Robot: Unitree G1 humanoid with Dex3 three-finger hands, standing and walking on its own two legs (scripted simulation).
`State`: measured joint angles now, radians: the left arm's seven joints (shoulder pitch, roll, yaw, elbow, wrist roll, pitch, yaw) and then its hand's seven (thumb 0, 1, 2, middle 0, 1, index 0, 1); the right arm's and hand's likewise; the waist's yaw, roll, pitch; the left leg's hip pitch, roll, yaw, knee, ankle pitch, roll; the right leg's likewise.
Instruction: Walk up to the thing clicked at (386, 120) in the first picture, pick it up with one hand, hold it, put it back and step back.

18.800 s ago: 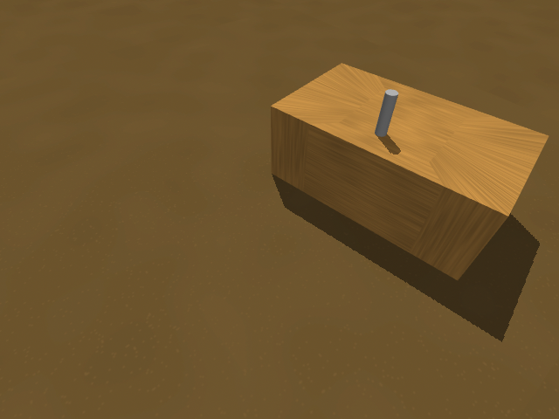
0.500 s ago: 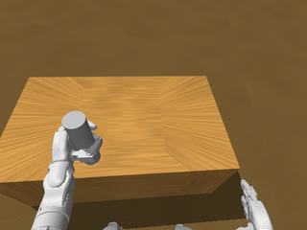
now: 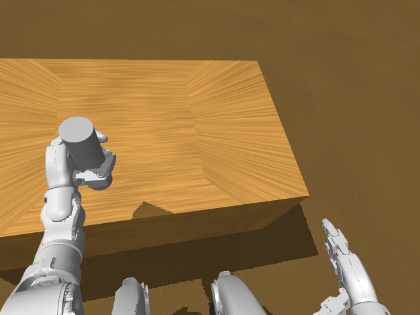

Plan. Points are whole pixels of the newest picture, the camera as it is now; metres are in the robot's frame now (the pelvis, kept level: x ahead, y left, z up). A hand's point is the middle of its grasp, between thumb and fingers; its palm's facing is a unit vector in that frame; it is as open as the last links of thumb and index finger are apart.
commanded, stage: crouch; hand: left
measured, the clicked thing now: (90, 158) +0.44 +0.17 -0.01
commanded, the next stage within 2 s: lower in 0.38 s
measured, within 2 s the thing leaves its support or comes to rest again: rests again in 1.52 s
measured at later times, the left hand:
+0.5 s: hand (104, 155) +0.47 +0.15 -0.05, palm faces +0.10 -0.99 -0.02, open 6.9 cm
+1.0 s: hand (109, 161) +0.49 +0.15 -0.11, palm faces +0.08 -1.00 -0.04, open 6.9 cm
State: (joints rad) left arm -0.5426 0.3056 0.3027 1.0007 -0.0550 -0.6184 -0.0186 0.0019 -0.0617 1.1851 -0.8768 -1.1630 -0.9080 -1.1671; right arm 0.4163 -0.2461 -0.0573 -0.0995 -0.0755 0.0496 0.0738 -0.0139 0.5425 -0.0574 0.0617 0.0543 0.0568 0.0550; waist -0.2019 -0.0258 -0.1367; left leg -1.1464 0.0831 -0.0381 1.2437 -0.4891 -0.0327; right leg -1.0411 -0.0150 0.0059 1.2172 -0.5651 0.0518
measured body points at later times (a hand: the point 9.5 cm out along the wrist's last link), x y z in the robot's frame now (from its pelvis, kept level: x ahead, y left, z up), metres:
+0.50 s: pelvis +0.00 +0.00 -0.03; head +0.15 +0.04 +0.39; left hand +0.46 +0.21 -0.05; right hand +0.16 -0.27 +0.02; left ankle +0.05 +0.14 -0.63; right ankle +0.01 -0.15 -0.63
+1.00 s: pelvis -0.02 +0.00 -0.06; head +0.16 +0.07 +0.34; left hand +0.48 +0.21 -0.10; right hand +0.15 -0.26 +0.01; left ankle +0.05 +0.14 -0.63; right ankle +0.01 -0.15 -0.63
